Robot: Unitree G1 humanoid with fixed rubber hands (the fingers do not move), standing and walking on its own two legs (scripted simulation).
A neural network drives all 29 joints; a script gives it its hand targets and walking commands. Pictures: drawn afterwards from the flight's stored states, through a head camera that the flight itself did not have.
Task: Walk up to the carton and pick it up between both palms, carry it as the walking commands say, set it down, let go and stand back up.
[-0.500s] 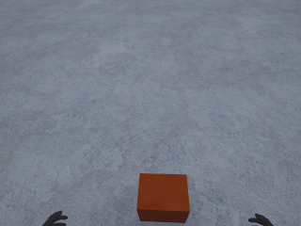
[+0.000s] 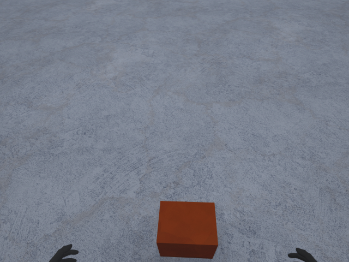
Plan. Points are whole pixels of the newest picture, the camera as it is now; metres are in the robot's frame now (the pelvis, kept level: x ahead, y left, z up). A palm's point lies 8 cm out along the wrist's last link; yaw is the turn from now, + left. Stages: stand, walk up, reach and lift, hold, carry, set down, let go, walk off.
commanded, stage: walk up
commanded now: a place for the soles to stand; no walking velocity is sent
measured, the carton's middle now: (186, 230) +0.40 -0.02 -0.65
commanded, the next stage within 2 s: none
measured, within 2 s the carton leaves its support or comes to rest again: neither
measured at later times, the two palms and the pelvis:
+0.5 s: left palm out of the picture +0.11 +0.30 -0.07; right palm out of the picture +0.10 -0.29 -0.09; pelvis +0.00 +0.00 +0.00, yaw +0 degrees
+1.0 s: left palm out of the picture +0.11 +0.30 -0.07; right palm out of the picture +0.10 -0.29 -0.08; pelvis +0.00 +0.00 +0.00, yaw +0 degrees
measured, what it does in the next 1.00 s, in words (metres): stands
